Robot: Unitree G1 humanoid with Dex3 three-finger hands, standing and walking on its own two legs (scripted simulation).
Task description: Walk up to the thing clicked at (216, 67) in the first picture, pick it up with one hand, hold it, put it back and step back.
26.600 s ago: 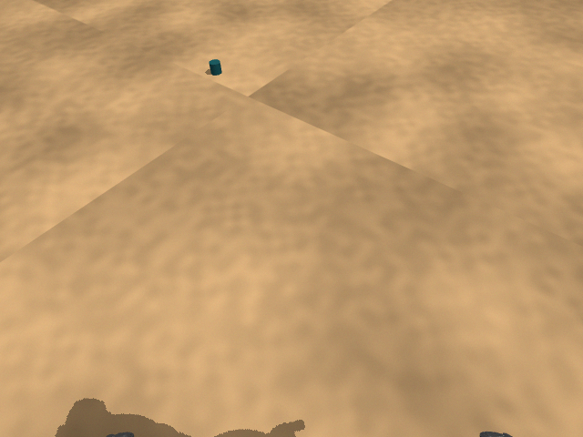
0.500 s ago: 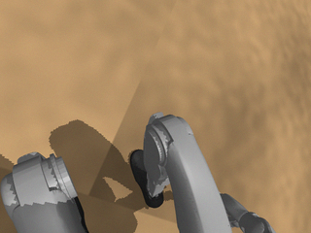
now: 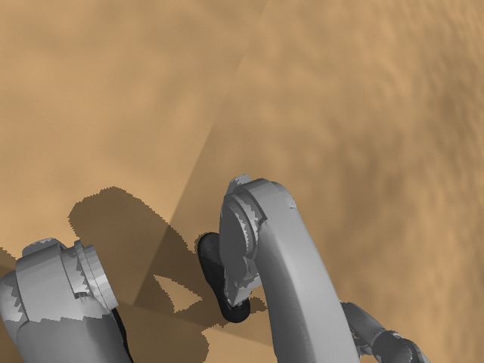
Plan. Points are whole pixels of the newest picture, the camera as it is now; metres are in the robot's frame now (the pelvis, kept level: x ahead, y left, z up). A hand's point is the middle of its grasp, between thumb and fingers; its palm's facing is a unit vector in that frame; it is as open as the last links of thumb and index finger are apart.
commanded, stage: open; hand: left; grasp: from above
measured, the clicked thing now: out of the picture +0.44 +0.35 -0.26
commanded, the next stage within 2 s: withdraw in 0.36 s
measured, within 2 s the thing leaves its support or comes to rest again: neither
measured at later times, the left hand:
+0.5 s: hand out of the picture +0.43 +0.34 -0.23, palm faces -0.42 -0.16 -0.89, open 13.5 cm
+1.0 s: hand out of the picture +0.42 +0.38 -0.06, palm faces -0.44 -0.10 -0.89, open 14.0 cm
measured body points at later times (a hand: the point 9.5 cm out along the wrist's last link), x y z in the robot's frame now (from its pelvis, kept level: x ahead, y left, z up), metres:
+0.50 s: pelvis +0.00 +0.00 +0.00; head +0.26 +0.13 +0.34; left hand +0.45 +0.35 -0.18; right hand +0.06 -0.26 -0.06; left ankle +0.06 +0.12 -0.26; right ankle +0.12 -0.12 -0.26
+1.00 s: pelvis +0.00 -0.01 +0.06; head +0.21 +0.07 +0.45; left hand +0.44 +0.38 -0.01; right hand +0.12 -0.26 -0.05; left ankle +0.06 +0.12 -0.26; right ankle +0.12 -0.12 -0.26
